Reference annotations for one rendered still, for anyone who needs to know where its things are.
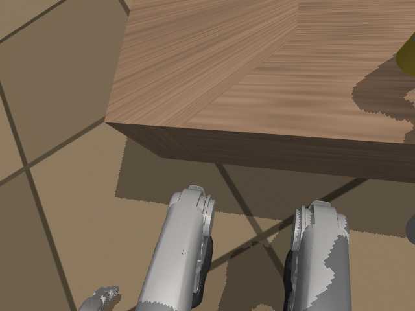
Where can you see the left robot foot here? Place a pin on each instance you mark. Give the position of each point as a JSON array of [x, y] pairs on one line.
[[197, 297]]

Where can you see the bottle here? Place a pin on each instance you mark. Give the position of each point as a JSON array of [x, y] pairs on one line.
[[405, 57]]

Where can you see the left robot hand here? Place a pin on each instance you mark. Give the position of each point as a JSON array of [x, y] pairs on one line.
[[99, 298]]

